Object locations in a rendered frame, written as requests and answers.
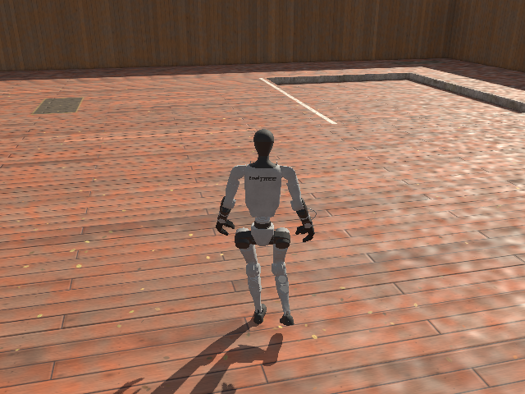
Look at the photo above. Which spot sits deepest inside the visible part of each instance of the robot head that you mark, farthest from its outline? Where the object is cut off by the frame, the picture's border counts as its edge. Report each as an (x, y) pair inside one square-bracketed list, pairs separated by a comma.
[(263, 142)]

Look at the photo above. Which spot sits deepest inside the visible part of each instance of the left robot hand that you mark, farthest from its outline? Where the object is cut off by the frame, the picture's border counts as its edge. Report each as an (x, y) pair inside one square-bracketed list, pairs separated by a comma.
[(227, 224)]

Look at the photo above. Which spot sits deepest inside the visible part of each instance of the left robot forearm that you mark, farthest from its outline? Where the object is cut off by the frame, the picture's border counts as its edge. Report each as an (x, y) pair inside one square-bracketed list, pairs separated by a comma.
[(223, 213)]

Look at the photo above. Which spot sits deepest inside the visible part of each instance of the right robot forearm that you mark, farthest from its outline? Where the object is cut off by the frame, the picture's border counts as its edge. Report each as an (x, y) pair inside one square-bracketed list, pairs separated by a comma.
[(304, 216)]

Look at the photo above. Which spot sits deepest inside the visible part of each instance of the right robot hand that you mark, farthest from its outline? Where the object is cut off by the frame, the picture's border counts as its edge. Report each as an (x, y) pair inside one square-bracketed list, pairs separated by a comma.
[(304, 230)]

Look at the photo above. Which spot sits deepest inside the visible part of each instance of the robot right upper arm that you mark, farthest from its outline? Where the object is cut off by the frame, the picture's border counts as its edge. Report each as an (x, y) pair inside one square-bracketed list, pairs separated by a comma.
[(293, 186)]

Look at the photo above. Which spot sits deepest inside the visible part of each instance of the robot left upper arm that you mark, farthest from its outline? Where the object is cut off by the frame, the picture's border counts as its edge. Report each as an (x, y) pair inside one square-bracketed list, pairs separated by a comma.
[(237, 172)]

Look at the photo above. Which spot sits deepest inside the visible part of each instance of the robot right foot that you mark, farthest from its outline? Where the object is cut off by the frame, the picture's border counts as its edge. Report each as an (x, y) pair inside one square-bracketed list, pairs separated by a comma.
[(287, 320)]

